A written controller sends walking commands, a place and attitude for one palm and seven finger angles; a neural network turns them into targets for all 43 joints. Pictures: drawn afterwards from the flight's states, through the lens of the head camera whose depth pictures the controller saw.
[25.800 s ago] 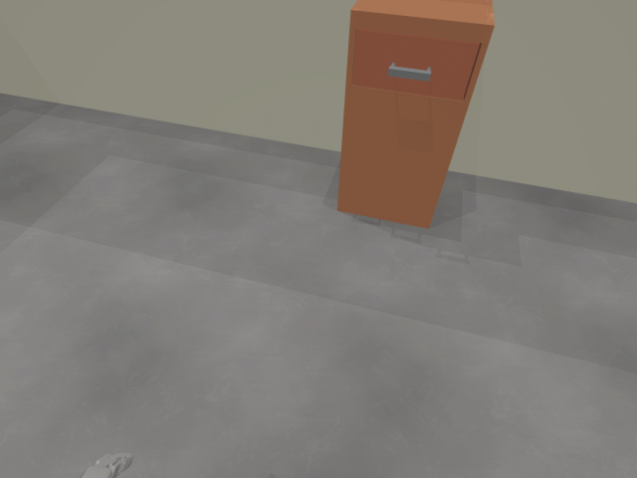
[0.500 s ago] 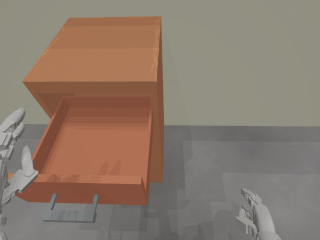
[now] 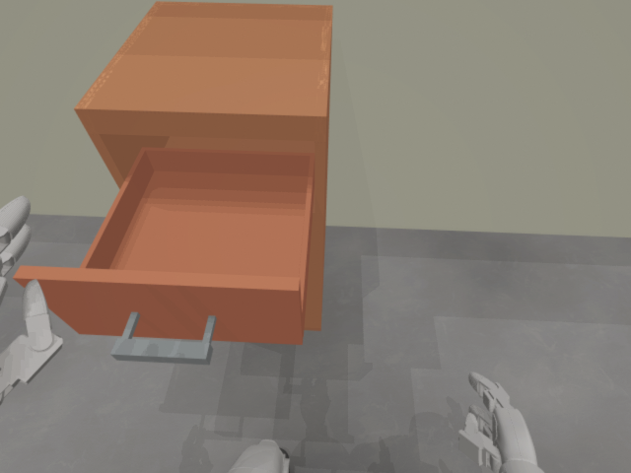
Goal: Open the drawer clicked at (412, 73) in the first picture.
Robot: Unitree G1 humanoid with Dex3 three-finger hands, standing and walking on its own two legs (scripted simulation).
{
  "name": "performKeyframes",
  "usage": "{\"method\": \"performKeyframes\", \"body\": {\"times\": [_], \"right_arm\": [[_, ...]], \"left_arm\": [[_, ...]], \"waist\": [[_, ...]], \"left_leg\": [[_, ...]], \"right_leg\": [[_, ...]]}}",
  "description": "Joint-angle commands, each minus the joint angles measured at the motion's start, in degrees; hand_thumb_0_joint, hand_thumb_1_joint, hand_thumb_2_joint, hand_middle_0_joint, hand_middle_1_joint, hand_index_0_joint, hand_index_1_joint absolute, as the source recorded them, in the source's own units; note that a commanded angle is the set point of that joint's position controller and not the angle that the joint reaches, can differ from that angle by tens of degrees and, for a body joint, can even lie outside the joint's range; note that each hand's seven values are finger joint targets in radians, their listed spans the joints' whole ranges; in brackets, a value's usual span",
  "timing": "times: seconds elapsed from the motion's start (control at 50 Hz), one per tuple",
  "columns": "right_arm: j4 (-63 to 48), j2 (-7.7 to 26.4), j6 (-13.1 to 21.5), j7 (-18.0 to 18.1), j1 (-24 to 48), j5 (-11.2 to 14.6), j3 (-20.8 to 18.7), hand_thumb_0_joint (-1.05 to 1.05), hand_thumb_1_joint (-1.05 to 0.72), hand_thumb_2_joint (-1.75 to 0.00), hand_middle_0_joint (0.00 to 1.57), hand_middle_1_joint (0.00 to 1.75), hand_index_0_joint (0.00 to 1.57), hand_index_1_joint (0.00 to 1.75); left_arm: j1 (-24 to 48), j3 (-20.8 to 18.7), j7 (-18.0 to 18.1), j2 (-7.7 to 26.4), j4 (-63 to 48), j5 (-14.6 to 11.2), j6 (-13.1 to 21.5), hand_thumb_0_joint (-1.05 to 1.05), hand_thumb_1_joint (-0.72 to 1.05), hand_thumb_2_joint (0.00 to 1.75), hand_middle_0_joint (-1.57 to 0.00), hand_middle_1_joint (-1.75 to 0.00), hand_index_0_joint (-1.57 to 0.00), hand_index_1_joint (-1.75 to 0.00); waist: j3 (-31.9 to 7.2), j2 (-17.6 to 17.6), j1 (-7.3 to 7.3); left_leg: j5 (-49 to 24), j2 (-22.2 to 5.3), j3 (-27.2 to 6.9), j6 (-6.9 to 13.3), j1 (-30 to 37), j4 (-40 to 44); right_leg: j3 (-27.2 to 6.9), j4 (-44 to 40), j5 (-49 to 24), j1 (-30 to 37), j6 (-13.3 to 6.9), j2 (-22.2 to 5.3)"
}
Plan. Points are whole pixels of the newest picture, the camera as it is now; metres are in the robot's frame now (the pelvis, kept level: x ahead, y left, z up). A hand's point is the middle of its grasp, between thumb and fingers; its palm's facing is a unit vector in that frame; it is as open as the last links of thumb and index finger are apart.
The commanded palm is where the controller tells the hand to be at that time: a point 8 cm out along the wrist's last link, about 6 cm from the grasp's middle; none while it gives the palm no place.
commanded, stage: step back with the hand held close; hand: left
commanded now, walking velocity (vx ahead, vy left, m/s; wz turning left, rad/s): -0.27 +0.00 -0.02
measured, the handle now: (167, 336) +0.29 +0.24 -0.05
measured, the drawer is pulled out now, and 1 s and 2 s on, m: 0.30 0.30 0.30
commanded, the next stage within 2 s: stop stepping back and stand still in 0.40 s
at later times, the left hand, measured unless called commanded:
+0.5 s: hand out of the picture +0.10 +0.24 +0.17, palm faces +0.38 -0.79 -0.48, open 7.4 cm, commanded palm +0.02 +0.28 +0.19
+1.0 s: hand out of the picture +0.03 +0.19 +0.16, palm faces +0.30 -0.83 -0.47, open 7.4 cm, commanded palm -0.03 +0.24 +0.19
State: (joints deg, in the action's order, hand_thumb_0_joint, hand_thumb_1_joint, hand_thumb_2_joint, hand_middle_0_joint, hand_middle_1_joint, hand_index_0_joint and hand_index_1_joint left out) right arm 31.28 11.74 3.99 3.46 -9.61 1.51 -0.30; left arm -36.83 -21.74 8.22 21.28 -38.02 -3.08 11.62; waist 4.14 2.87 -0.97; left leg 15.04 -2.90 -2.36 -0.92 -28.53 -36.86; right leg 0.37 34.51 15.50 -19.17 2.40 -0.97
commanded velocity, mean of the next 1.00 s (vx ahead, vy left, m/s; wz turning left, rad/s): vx -0.09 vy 0.02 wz -0.03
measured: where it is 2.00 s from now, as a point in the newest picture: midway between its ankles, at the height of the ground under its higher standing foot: outside the picture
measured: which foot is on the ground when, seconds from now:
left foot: down 0.00-0.24, up 0.26-0.46, down 0.48-0.74, up 0.76-0.92, down 0.94-1.00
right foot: down 0.00-0.48, up 0.50-0.68, down 0.70-1.00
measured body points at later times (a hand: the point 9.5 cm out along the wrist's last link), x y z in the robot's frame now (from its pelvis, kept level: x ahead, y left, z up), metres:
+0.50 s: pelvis -0.09 -0.01 +0.01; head -0.04 +0.00 +0.45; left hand +0.08 +0.28 +0.20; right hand +0.11 -0.24 -0.08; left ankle -0.09 +0.12 -0.73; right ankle -0.03 -0.13 -0.72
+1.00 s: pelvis -0.17 -0.04 +0.01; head -0.16 -0.04 +0.46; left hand +0.01 +0.23 +0.19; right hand -0.05 -0.31 -0.08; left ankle -0.17 +0.08 -0.72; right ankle -0.15 -0.12 -0.72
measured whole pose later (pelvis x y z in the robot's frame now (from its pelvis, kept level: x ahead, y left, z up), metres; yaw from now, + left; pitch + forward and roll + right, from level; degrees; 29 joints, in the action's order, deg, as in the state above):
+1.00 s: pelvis -0.17 -0.04 +0.01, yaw -1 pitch +0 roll +1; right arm 35.9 14.3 3.6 2.7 -15.0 0.9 -1.5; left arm -39.1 -19.4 10.0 22.0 -33.1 -2.1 9.1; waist 1.3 -0.9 2.6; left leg 13.7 -0.1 2.2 0.8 -12.9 -27.2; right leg 4.8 29.1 13.6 -15.7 -3.0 0.7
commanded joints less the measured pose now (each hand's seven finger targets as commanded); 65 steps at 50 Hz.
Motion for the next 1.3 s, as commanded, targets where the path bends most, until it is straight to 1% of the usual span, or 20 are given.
{"method": "performKeyframes", "body": {"times": [0.0, 0.08, 0.18, 0.24, 0.28, 0.32, 0.38, 0.42, 0.46, 0.48, 0.52, 0.62, 0.68, 0.74, 0.86, 0.96, 1.0, 1.14, 1.26, 1.28], "right_arm": [[-7.81, 6.75, 3.59, 1.06, 3.47, -0.81, -2.55, 0.0, -0.9, -0.9, 0.2, 0.3, 0.2, 0.3], [-10.01, 7.66, 5.17, 1.22, 5.64, -0.03, -2.86, 0.0, -0.9, -0.9, 0.2, 0.3, 0.2, 0.3], [-8.76, 6.78, 6.34, -0.51, 4.4, 0.18, -3.44, 0.0, -0.9, -0.9, 0.2, 0.3, 0.2, 0.3], [-5.74, 5.34, 4.94, -1.66, 4.74, 0.57, -4.28, 0.0, -0.9, -0.9, 0.2, 0.3, 0.2, 0.3], [-4.93, 4.83, 4.26, -1.68, 5.87, -0.33, -3.94, 0.0, -0.9, -0.9, 0.2, 0.3, 0.2, 0.3], [-5.25, 2.17, 3.26, -0.47, 7.29, -1.36, -1.85, 0.0, -0.9, -0.9, 0.2, 0.3, 0.2, 0.3], [-4.41, 3.39, 2.3, 0.94, 8.71, -1.6, -1.12, 0.0, -0.9, -0.9, 0.2, 0.3, 0.2, 0.3], [-4.64, 4.75, 1.92, 1.0, 6.62, -1.67, -2.01, 0.0, -0.9, -0.9, 0.2, 0.3, 0.2, 0.3], [-5.87, 5.99, 3.4, 0.06, 4.61, -1.83, -4.18, 0.0, -0.9, -0.9, 0.2, 0.3, 0.2, 0.3], [-5.95, 6.16, 4.14, -0.63, 4.33, -1.26, -4.84, 0.0, -0.9, -0.9, 0.2, 0.3, 0.2, 0.3], [-7.08, 5.36, 4.49, -1.66, 4.31, -2.19, -3.77, 0.0, -0.9, -0.9, 0.2, 0.3, 0.2, 0.3], [-8.05, 6.38, 5.34, -2.91, 4.25, -0.24, -2.04, 0.0, -0.9, -0.9, 0.2, 0.3, 0.2, 0.3], [-7.59, 5.84, 3.96, -1.86, 4.45, -0.12, -1.57, 0.0, -0.9, -0.9, 0.2, 0.3, 0.2, 0.3], [-6.87, 6.15, 2.68, -1.67, 3.47, 0.08, -2.43, 0.0, -0.9, -0.9, 0.2, 0.3, 0.2, 0.3], [-5.69, 5.33, 2.34, -1.18, 4.52, -0.25, -1.07, 0.0, -0.9, -0.9, 0.2, 0.3, 0.2, 0.3], [-7.01, 8.63, 4.04, -0.73, 3.66, -0.88, -2.75, 0.0, -0.9, -0.9, 0.2, 0.3, 0.2, 0.3], [-6.52, 7.19, 4.14, -0.42, 3.79, -0.99, -1.97, 0.0, -0.9, -0.9, 0.2, 0.3, 0.2, 0.3], [-5.31, 7.11, 4.33, -0.75, 1.64, -0.88, -2.57, 0.0, -0.9, -0.9, 0.2, 0.3, 0.2, 0.3], [-5.69, 6.74, 2.95, -0.56, 3.31, -0.55, -1.86, 0.0, -0.9, -0.9, 0.2, 0.3, 0.2, 0.3], [9.07, 12.1, 6.9, -5.64, 3.71, -0.96, -4.29, 0.0, -0.9, -0.9, 0.2, 0.3, 0.2, 0.3]], "left_arm": [[3.67, -6.81, 2.04, 10.05, -10.93, -0.08, 3.46, 0.0, 0.9, 0.9, -0.2, -0.3, -0.2, -0.3], [3.6, -9.49, 2.24, 11.46, -11.32, 0.57, 4.38, 0.0, 0.9, 0.9, -0.2, -0.3, -0.2, -0.3], [-1.74, -11.17, 1.18, 12.5, -11.54, -1.02, 6.26, 0.0, 0.9, 0.9, -0.2, -0.3, -0.2, -0.3], [-0.12, -10.3, 1.42, 13.46, -8.89, -1.09, 5.07, 0.0, 0.9, 0.9, -0.2, -0.3, -0.2, -0.3], [-0.13, -8.33, 1.1, 10.45, -9.47, -0.68, 3.69, 0.0, 0.9, 0.9, -0.2, -0.3, -0.2, -0.3], [-1.44, -8.89, 1.36, 10.19, -7.44, 0.2, 4.11, 0.0, 0.9, 0.9, -0.2, -0.3, -0.2, -0.3], [2.34, -7.18, 2.11, 9.7, -6.21, 0.83, 3.61, 0.0, 0.9, 0.9, -0.2, -0.3, -0.2, -0.3], [3.94, -5.77, 2.26, 9.27, -8.74, 0.56, 3.74, 0.0, 0.9, 0.9, -0.2, -0.3, -0.2, -0.3], [5.17, -6.71, 2.28, 10.51, -12.97, 1.33, 4.5, 0.0, 0.9, 0.9, -0.2, -0.3, -0.2, -0.3], [2.46, -7.09, 2.15, 10.57, -11.86, 1.02, 4.62, 0.0, 0.9, 0.9, -0.2, -0.3, -0.2, -0.3], [-2.24, -7.82, 1.49, 9.43, -14.1, 0.16, 3.61, 0.0, 0.9, 0.9, -0.2, -0.3, -0.2, -0.3], [-3.36, -6.85, 1.94, 8.99, -18.91, -0.42, 1.81, 0.0, 0.9, 0.9, -0.2, -0.3, -0.2, -0.3], [-0.86, -8.15, 2.32, 10.9, -12.25, 0.2, 1.47, 0.0, 0.9, 0.9, -0.2, -0.3, -0.2, -0.3], [0.26, -6.38, 2.32, 9.31, -6.57, -0.49, 0.24, 0.0, 0.9, 0.9, -0.2, -0.3, -0.2, -0.3], [-3.51, -5.41, 2.86, 8.76, -3.6, 0.85, 1.03, 0.0, 0.9, 0.9, -0.2, -0.3, -0.2, -0.3], [-2.41, -5.56, 2.94, 10.39, -10.91, 1.14, 2.57, 0.0, 0.9, 0.9, -0.2, -0.3, -0.2, -0.3], [-2.1, -6.31, 2.85, 11.33, -11.52, 1.41, 2.8, 0.0, 0.9, 0.9, -0.2, -0.3, -0.2, -0.3], [-1.91, -5.21, 3.1, 9.31, -5.91, 0.65, 2.9, 0.0, 0.9, 0.9, -0.2, -0.3, -0.2, -0.3], [-0.53, -4.23, 2.91, 8.69, -4.11, 0.55, 1.73, 0.0, 0.9, 0.9, -0.2, -0.3, -0.2, -0.3], [9.78, 18.08, -4.71, 0.74, 40.84, 5.64, -4.99, 0.0, 0.9, 0.9, -0.2, -0.3, -0.2, -0.3]], "waist": [[-6.57, -0.42, 2.1], [-7.19, 13.18, 0.83], [-8.45, 8.26, 0.36], [-10.66, -16.76, 0.24], [-11.47, -13.34, 1.2], [-10.09, -13.32, 1.92], [-8.5, -10.46, 2.03], [-10.68, -3.63, 2.2], [-14.55, 8.07, 1.01], [-15.05, 6.52, 0.76], [-14.96, 11.87, 1.04], [-10.24, 10.57, 1.03], [-5.59, -1.59, 2.45], [-5.53, -13.63, 2.77], [-6.29, -11.22, 2.55], [-7.25, 2.94, 1.0], [-5.27, 6.71, 1.39], [-5.94, -4.53, 2.34], [-5.85, -3.79, 1.86], [-3.77, -0.55, 5.26]], "left_leg": [[9.19, -1.62, -2.22, 1.25, 11.22, 7.58], [29.64, -13.27, -14.97, 6.72, -10.95, 27.08], [14.13, -6.41, -1.8, 3.49, 0.16, 11.92], [12.25, 4.22, 2.22, -1.66, 3.81, -28.11], [13.79, 3.25, -2.08, -2.27, -1.83, -35.34], [14.16, 1.32, 0.69, -2.24, 0.31, -20.73], [9.15, 3.47, 4.45, -1.48, 5.18, 6.29], [-10.42, -1.31, 3.78, -0.51, 13.95, 20.26], [-46.38, -18.16, -7.08, 6.11, 25.29, 12.84], [-50.63, -19.87, -5.07, 7.2, 28.13, 11.77], [-36.09, -18.41, -5.66, 9.76, 16.38, 14.08], [-9.64, -10.99, 1.0, 5.36, 12.26, 12.27], [14.48, -2.71, 4.83, 2.1, 4.25, 4.53], [7.49, 2.34, 2.65, 0.94, 7.59, -12.76], [4.68, 2.4, 4.74, 2.72, 12.59, 8.83], [-4.34, -7.38, -7.27, 7.21, 14.02, 17.87], [10.43, -5.77, -5.96, 6.16, 6.39, 20.9], [2.06, 0.24, 0.77, 2.94, 10.71, 9.08], [-4.99, -1.73, -0.47, 3.07, 14.43, 14.07], [-16.53, -3.72, -2.53, 2.19, 14.78, 7.05]], "right_leg": [[-2.7, -8.55, 7.83, -8.88, -3.35, -3.39], [1.51, 15.28, 10.97, 10.27, -0.73, 4.86], [1.28, -3.91, 9.99, 3.12, -3.46, 2.05], [-28.23, -22.46, 1.28, -8.56, -13.07, -21.07], [-22.84, -16.56, -16.63, -2.01, -14.48, -19.04], [-12.07, -10.6, -33.42, 2.98, -10.77, -13.75], [-8.45, -5.79, -36.85, 7.83, -7.77, -8.89], [-5.51, -0.15, -29.46, 8.06, -3.95, -5.0], [-2.09, 10.98, 4.77, -6.79, -1.52, -0.47], [-2.06, 16.42, 11.54, -9.53, -1.98, 1.06], [-2.03, 22.94, 13.47, -4.54, -1.19, 0.94], [3.49, 0.27, 4.79, 4.63, -0.76, 1.1], [-4.27, -16.23, 1.93, 9.06, -3.17, -4.13], [-20.4, -24.47, 12.24, -0.19, -9.61, -15.47], [-8.66, -19.46, 8.5, 3.87, -7.64, -11.21], [-1.87, -6.75, -2.21, 8.35, -2.95, -1.61], [-1.27, -8.31, 4.81, 10.78, -3.07, -1.83], [-10.93, -18.37, 3.97, 8.0, -5.35, -7.59], [-5.1, -15.46, -5.1, 8.63, -3.7, -4.14], [1.65, -4.34, -10.3, -1.41, -4.75, -5.22]]}}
